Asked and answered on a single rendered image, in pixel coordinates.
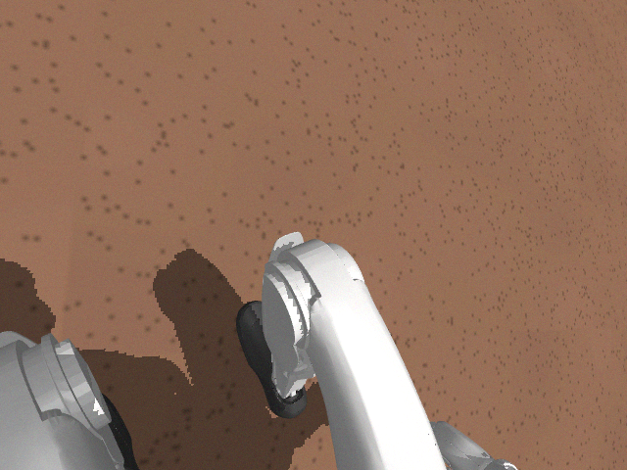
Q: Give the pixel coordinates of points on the right robot hand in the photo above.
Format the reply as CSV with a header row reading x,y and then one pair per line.
x,y
459,451

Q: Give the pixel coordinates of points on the left robot foot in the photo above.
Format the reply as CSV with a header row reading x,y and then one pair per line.
x,y
122,437

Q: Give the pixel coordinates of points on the right robot foot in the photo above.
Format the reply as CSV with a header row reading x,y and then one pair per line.
x,y
249,325

